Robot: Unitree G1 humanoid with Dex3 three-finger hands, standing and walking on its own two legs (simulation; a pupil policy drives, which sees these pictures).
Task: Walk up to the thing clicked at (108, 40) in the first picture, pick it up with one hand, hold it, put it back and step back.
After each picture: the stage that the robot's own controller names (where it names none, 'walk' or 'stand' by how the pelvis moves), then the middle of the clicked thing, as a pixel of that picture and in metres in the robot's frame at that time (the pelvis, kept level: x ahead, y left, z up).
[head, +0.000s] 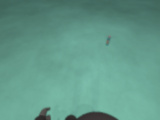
stand; (108, 40) +1.79 -0.42 -0.65
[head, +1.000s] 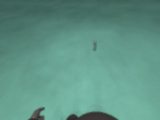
walk; (94, 45) +1.69 +0.02 -0.62
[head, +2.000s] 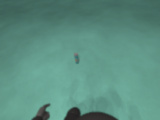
walk; (76, 58) +1.11 +0.33 -0.64
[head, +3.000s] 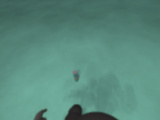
walk; (75, 76) +0.71 +0.29 -0.65
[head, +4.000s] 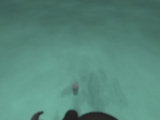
walk; (75, 89) +0.51 +0.20 -0.64
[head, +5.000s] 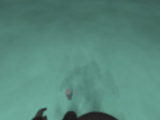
stand; (68, 95) +0.40 +0.23 -0.64
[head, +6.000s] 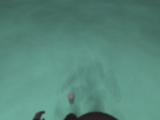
stand; (70, 99) +0.35 +0.19 -0.64
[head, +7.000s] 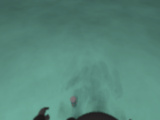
stand; (73, 102) +0.34 +0.17 -0.66
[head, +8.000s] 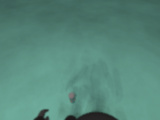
stand; (72, 98) +0.36 +0.20 -0.65
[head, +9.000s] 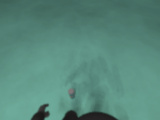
stand; (71, 94) +0.37 +0.21 -0.64
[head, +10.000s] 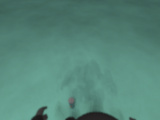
stand; (71, 103) +0.33 +0.18 -0.65
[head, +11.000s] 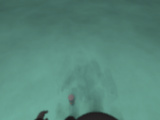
stand; (71, 100) +0.35 +0.19 -0.66
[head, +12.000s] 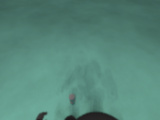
stand; (72, 99) +0.36 +0.18 -0.66
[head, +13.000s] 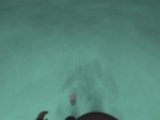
stand; (72, 100) +0.35 +0.18 -0.66
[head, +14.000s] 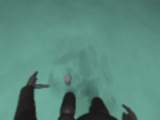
go down; (67, 81) +0.40 +0.19 -0.52
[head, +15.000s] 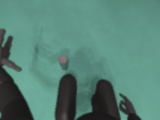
go down; (63, 63) +0.43 +0.23 -0.27
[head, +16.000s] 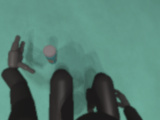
close in; (51, 56) +0.41 +0.26 -0.19
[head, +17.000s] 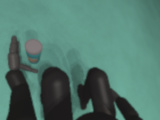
close; (34, 54) +0.40 +0.28 -0.15
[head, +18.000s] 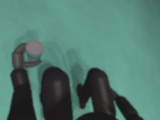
lift; (34, 54) +0.39 +0.28 -0.16
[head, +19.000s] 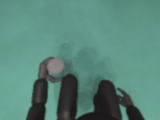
lift; (57, 72) +0.30 +0.22 -0.02
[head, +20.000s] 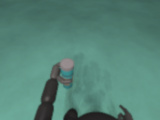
hold; (67, 75) +0.31 +0.15 +0.06
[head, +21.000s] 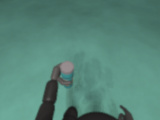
hold; (67, 76) +0.31 +0.15 +0.03
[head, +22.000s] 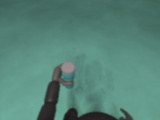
hold; (68, 77) +0.31 +0.14 +0.04
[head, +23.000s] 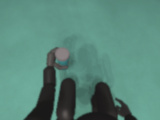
crouch; (63, 61) +0.40 +0.18 -0.06
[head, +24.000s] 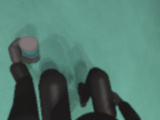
lower; (32, 52) +0.40 +0.28 -0.17
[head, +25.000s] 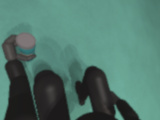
lower; (27, 50) +0.42 +0.28 -0.16
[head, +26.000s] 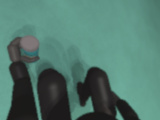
lower; (31, 52) +0.41 +0.28 -0.16
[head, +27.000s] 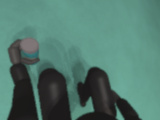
lower; (31, 54) +0.40 +0.28 -0.16
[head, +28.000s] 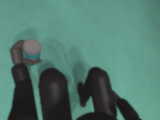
loosen; (33, 54) +0.39 +0.28 -0.16
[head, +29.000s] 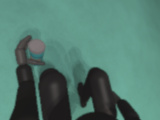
withdraw; (36, 55) +0.40 +0.26 -0.16
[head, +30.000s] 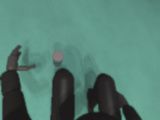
stand; (57, 60) +0.40 +0.24 -0.20
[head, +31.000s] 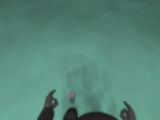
stand; (71, 98) +0.35 +0.16 -0.57
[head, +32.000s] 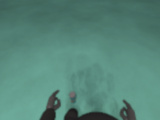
stand; (72, 98) +0.37 +0.17 -0.59
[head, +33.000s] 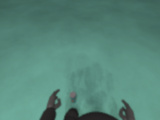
stand; (73, 97) +0.37 +0.17 -0.60
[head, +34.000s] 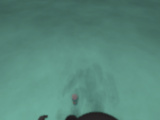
stand; (74, 100) +0.38 +0.16 -0.65
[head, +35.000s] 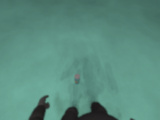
walk; (77, 79) +0.51 +0.11 -0.64
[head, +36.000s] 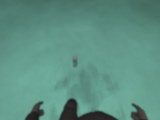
walk; (74, 61) +0.78 +0.24 -0.62
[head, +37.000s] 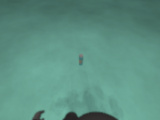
stand; (80, 60) +1.04 +0.16 -0.64
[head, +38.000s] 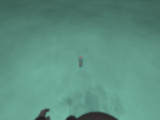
stand; (80, 62) +1.03 +0.18 -0.66
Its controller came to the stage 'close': yes
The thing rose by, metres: 0.67
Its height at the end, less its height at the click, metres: +0.00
